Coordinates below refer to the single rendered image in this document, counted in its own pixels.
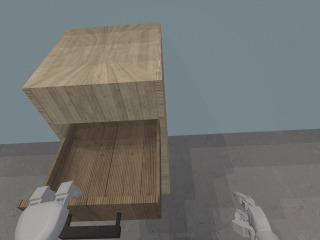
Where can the left robot hand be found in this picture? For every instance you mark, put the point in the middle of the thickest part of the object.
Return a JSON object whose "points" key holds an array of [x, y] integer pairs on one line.
{"points": [[47, 213]]}

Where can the right robot forearm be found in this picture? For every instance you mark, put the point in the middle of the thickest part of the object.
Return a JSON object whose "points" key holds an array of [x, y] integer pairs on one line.
{"points": [[265, 235]]}

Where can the handle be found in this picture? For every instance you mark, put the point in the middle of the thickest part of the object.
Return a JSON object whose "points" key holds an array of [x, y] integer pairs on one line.
{"points": [[91, 232]]}

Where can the cabinet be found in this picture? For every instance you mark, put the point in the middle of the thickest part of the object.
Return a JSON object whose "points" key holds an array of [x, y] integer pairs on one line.
{"points": [[104, 74]]}

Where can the drawer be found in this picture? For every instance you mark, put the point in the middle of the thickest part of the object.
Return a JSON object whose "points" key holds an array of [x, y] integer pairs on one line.
{"points": [[117, 166]]}

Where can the right robot hand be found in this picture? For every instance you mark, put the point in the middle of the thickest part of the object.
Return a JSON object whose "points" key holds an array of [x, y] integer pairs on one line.
{"points": [[247, 225]]}

